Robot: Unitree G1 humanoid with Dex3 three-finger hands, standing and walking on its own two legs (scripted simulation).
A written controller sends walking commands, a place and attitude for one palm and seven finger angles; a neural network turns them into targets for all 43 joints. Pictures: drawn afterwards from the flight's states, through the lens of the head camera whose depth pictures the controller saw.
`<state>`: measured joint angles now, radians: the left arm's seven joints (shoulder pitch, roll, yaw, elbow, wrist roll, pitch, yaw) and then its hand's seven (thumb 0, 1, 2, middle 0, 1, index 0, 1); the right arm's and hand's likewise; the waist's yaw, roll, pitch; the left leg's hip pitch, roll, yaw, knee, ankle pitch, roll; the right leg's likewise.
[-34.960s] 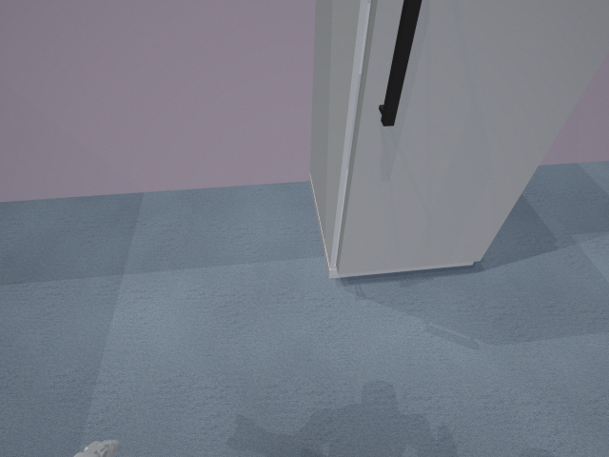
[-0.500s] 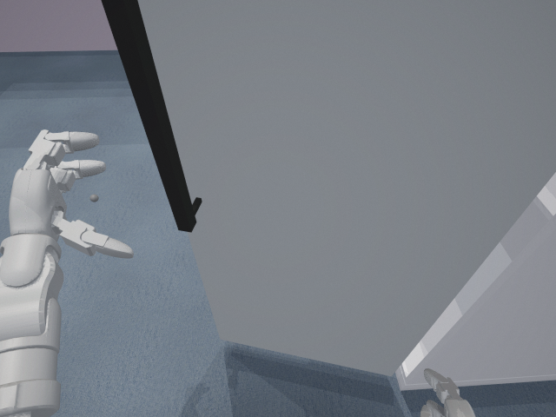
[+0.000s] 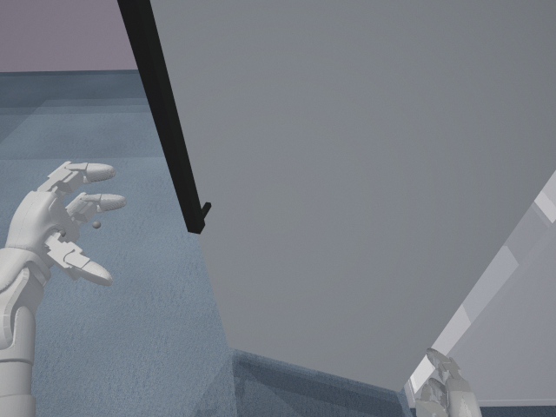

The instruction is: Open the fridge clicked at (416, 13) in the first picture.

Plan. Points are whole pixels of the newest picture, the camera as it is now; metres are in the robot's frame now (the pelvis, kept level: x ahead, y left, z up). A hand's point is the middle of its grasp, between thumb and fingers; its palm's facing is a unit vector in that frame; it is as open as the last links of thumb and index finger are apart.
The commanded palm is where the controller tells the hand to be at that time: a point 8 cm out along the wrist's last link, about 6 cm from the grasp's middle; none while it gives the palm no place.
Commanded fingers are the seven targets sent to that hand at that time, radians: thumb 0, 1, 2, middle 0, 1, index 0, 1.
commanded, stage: draw the hand back to the body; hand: left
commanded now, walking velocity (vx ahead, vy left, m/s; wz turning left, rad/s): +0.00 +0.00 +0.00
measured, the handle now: (176, 118) +0.46 +0.20 +0.23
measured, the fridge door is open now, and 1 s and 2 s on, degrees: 75 75 75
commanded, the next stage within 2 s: step back with the hand held close in 1.40 s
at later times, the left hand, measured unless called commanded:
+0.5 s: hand (49, 262) +0.23 +0.30 +0.16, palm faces +0.45 -0.86 -0.25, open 13.7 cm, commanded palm +0.19 +0.32 +0.17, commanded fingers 0.00 -0.01 0.46 -0.23 -0.83 -0.23 -0.83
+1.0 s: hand (51, 280) +0.21 +0.28 +0.16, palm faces +0.49 -0.80 -0.35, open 9.0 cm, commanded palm +0.16 +0.31 +0.18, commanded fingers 0.00 0.90 0.90 -0.20 -0.30 -0.20 -0.30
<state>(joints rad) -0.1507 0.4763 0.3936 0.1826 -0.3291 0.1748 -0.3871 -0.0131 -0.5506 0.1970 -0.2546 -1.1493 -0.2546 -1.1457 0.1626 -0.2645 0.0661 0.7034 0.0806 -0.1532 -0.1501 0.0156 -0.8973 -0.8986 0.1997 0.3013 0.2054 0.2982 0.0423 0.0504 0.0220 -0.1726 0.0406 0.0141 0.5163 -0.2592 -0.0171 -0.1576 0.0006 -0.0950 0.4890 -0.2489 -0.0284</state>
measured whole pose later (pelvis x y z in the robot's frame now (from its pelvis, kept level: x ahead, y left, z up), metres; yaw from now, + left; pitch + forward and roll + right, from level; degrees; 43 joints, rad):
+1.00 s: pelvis +0.01 +0.01 +0.01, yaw -2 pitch -7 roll -1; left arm 0.42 0.34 0.34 -0.34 -0.08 -0.07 0.14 0.01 0.55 0.73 -0.22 -0.50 -0.22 -0.50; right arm 0.16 -0.23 0.01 0.71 -0.01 -0.15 -0.08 0.02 -0.90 -0.90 0.20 0.30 0.20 0.30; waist 0.08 0.06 0.06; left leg -0.03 0.03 0.05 0.38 -0.22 0.00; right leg -0.03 0.00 -0.06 0.35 -0.20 -0.01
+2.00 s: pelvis -0.04 +0.04 -0.01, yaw -2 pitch -1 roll -1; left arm 0.51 0.39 0.39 -0.46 -0.04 -0.14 0.18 0.02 0.89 0.90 -0.21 -0.30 -0.21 -0.30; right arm 0.19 -0.22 0.02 0.59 0.01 -0.06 -0.10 0.01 -0.90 -0.90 0.20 0.30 0.20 0.30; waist 0.03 0.04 0.04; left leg -0.34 0.01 0.07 0.59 -0.23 0.04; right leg -0.34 -0.03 -0.04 0.56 -0.20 0.02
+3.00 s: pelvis -0.19 +0.04 +0.00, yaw -3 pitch +2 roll +1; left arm 0.46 0.42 0.37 -0.50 -0.02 -0.17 0.17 0.01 0.89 0.90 -0.21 -0.30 -0.21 -0.30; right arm 0.12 -0.17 0.04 0.63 -0.01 -0.06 -0.09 0.01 -0.90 -0.90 0.20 0.30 0.21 0.30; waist 0.01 -0.08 0.00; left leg -0.36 0.00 0.07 0.64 -0.19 -0.04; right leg -0.27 0.01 0.07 0.49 -0.25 0.00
